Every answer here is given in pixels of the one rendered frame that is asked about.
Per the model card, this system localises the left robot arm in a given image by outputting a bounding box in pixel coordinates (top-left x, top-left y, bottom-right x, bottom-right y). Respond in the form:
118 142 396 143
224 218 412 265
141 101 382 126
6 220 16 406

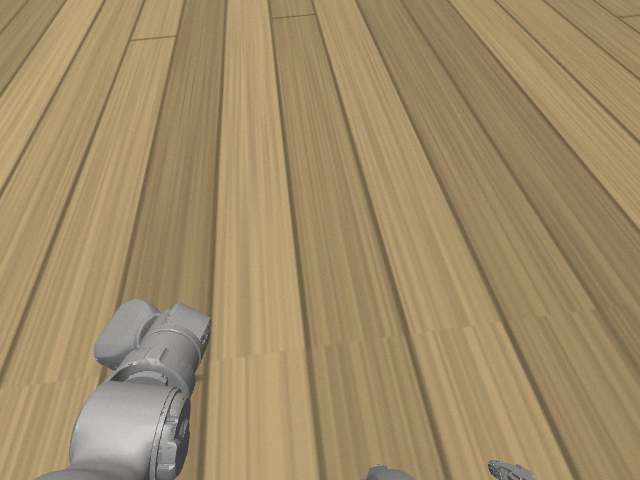
34 302 211 480

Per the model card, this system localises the right robot hand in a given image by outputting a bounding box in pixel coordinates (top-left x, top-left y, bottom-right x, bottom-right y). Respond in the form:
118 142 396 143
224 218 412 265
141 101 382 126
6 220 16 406
488 460 536 480

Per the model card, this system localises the left robot hand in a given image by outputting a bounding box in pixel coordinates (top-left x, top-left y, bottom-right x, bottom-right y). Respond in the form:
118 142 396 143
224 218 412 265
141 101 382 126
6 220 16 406
94 298 161 371

